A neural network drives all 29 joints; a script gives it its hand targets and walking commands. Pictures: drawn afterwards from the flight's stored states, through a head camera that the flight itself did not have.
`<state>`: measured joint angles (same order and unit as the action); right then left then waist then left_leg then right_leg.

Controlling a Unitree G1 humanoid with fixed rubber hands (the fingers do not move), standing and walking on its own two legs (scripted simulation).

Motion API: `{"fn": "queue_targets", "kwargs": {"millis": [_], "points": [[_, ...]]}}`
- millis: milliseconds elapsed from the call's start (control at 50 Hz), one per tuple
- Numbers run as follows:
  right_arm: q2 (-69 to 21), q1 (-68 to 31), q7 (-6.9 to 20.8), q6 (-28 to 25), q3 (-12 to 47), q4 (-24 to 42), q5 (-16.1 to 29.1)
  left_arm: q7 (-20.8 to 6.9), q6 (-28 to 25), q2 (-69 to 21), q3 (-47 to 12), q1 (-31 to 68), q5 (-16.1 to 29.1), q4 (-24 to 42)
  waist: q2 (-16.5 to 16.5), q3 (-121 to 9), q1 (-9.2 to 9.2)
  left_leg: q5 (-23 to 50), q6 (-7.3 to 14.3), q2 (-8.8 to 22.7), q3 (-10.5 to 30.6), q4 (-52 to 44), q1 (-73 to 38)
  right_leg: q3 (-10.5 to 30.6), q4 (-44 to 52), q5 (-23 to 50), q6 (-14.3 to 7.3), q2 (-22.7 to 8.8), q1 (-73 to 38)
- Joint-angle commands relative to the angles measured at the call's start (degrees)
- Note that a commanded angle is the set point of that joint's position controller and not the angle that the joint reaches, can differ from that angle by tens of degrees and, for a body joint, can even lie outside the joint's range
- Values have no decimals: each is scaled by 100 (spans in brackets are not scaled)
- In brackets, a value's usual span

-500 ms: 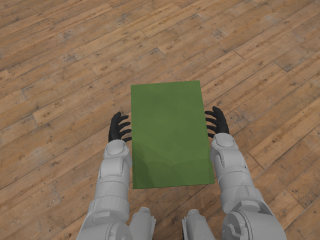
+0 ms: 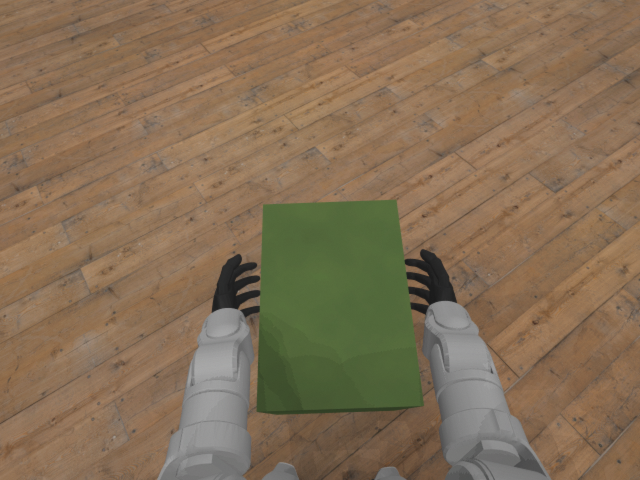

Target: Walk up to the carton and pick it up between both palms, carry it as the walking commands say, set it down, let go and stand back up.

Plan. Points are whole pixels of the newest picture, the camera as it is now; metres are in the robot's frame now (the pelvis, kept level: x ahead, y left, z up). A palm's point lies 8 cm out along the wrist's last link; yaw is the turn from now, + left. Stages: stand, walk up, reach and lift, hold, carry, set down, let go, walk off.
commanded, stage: reach and lift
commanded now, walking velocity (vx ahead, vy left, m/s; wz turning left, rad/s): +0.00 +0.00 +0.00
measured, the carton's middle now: (332, 314) +0.38 +0.02 -0.12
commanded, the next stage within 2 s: none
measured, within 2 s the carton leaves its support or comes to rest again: neither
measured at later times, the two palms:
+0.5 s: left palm (203, 301) +0.33 +0.16 +0.05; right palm (450, 301) +0.34 -0.12 +0.04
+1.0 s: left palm (177, 300) +0.30 +0.17 +0.10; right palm (464, 294) +0.32 -0.11 +0.10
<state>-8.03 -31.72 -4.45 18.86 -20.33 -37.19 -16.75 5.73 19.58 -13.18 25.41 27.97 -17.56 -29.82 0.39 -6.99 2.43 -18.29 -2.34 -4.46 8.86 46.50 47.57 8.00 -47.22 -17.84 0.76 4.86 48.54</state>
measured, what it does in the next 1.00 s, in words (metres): stands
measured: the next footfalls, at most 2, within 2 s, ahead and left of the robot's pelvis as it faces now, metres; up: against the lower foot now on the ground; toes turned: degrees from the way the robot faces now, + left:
none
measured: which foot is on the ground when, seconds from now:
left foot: down 0.00-1.00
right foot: down 0.00-1.00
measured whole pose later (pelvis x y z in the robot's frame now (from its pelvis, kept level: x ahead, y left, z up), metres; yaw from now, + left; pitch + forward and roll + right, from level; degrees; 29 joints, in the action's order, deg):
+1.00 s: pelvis +0.02 +0.00 +0.05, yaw +0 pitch -6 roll +0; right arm -9.8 -20.6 -2.2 40.9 -13.7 -24.6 -17.4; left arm 4.1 41.8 -10.2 16.4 20.3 -17.1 -22.2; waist 0.8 -2.7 3.3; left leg -12.0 -1.2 -2.4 9.3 23.1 4.9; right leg 7.6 -23.7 -11.9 -0.1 2.9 5.5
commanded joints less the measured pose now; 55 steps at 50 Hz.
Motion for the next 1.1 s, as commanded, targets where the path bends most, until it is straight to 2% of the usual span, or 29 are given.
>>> {"fn": "queue_targets", "kwargs": {"millis": [0,400,800,920,1020,1080], "points": [[-5719,-3021,1682,-205,3023,-10,862,-1662,-63,-5820,-3388,3024,879,-447,-177,-3425,3,1786,88,-277,-579,-615,-1858,-451,692,1616,-25,179,-2353],[-5615,-2481,1793,386,3363,714,1050,-1689,539,-6014,-3576,2271,1089,-168,-39,-2341,8,2055,24,-214,-496,-1840,-3330,-471,1917,1748,-91,128,-3759],[-5750,-2424,1901,1430,3771,1539,1540,-1756,1662,-5980,-3976,2226,1634,627,14,-1396,89,1807,42,-84,-504,-2495,-4407,-419,2596,1392,-150,16,-4513],[-5745,-2483,1899,1773,3714,1702,1635,-1806,2032,-5868,-3997,2335,1729,791,14,-977,71,1479,69,-33,-471,-2653,-4595,-427,2776,1099,-129,-36,-4549],[-5687,-2579,1883,1960,3405,1491,1547,-1847,2202,-5693,-3763,2494,1660,651,-2,-548,23,1039,101,-14,-472,-2720,-4478,-422,2846,756,-122,-60,-4512],[-5732,-2609,1865,1998,3325,1471,1540,-1869,2217,-5691,-3769,2589,1679,668,-2,-578,-24,1082,113,-18,-475,-2690,-4471,-411,2828,849,-119,-56,-4588]]}}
